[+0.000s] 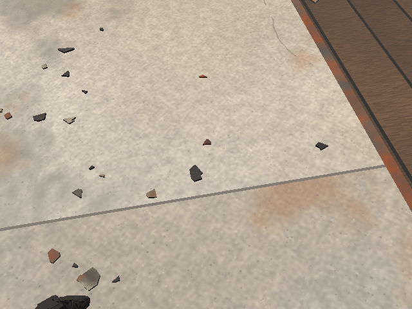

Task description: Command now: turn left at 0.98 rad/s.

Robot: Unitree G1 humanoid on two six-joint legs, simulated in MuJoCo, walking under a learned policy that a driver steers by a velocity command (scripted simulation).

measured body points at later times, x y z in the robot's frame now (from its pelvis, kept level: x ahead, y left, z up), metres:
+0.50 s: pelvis +0.02 +0.05 +0.00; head +0.05 +0.11 +0.45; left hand +0.04 +0.39 -0.10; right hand +0.30 -0.14 -0.06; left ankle -0.01 +0.14 -0.74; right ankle +0.10 -0.10 -0.66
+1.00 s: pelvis +0.05 +0.06 +0.00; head +0.10 +0.07 +0.45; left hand +0.08 +0.39 -0.10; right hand +0.31 -0.15 -0.09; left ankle +0.02 +0.18 -0.72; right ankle +0.12 -0.06 -0.74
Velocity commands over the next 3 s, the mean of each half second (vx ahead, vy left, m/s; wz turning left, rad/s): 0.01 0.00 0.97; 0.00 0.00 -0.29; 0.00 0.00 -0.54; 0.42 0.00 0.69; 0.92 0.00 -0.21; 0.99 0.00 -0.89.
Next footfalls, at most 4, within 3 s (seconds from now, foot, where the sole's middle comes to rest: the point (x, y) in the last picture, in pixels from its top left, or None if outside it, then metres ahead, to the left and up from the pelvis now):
0.30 left None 0.03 0.15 -0.78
0.72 right None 0.16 -0.04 -0.78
1.04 left None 0.08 0.19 -0.78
1.46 right None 0.11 -0.08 -0.78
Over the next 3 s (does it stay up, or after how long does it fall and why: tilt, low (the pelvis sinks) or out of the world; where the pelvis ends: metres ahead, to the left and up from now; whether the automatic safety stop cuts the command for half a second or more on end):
stays up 0.95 0.50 -0.01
